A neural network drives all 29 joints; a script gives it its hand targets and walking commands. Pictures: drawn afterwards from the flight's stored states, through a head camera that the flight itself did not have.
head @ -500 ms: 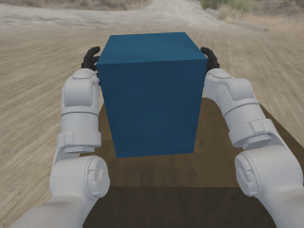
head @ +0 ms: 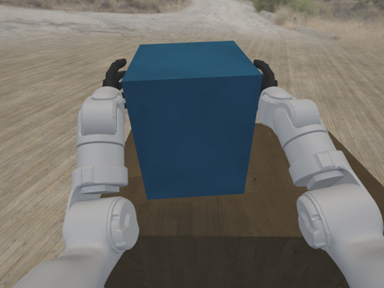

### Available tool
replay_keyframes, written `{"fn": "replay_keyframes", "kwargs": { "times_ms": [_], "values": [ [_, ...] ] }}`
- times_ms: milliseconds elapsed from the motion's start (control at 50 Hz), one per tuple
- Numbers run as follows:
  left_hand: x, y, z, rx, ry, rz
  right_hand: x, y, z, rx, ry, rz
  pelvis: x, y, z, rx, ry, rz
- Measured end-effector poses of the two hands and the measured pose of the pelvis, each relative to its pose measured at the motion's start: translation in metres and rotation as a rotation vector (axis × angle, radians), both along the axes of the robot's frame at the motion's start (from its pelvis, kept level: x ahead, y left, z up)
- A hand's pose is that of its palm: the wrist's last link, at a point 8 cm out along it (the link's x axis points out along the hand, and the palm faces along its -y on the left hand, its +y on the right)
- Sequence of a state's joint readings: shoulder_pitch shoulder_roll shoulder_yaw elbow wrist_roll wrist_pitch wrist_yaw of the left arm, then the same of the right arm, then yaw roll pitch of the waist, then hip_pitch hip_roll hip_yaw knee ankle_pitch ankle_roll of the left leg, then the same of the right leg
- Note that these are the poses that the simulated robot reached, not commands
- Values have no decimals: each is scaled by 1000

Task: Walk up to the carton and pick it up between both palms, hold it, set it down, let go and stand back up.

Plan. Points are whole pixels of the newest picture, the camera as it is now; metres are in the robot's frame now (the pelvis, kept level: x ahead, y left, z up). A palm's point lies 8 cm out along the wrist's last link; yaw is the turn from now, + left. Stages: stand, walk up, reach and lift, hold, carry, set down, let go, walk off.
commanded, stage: hold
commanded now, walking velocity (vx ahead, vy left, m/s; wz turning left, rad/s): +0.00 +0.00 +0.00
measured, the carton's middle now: (191, 118) +0.39 +0.01 +0.26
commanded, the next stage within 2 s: none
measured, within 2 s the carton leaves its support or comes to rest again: neither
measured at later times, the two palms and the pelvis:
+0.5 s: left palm (115, 96) +0.38 +0.15 +0.31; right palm (269, 96) +0.37 -0.14 +0.31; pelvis +0.00 +0.00 +0.00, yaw -1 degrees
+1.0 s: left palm (116, 97) +0.38 +0.15 +0.31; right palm (269, 98) +0.37 -0.14 +0.31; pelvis +0.00 +0.00 +0.00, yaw -1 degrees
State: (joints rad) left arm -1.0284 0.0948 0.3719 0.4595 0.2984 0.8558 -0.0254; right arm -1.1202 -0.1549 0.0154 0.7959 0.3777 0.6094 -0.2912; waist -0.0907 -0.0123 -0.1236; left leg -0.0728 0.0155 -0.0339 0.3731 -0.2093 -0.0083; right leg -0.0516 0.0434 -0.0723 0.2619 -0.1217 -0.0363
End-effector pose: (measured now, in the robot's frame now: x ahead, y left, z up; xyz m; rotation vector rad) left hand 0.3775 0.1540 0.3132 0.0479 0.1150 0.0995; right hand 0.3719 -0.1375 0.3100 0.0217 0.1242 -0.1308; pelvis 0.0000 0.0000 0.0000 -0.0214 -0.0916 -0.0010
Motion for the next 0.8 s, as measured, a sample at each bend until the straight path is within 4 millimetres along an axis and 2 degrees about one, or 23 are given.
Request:
{"fn": "replay_keyframes", "kwargs": {
  "times_ms": [800],
  "values": [
    [2,-6,1,-10,-17,-13,-2,-5,-1,-1,-11,-14,2,-2,0,0,11,-9]
  ]
}}
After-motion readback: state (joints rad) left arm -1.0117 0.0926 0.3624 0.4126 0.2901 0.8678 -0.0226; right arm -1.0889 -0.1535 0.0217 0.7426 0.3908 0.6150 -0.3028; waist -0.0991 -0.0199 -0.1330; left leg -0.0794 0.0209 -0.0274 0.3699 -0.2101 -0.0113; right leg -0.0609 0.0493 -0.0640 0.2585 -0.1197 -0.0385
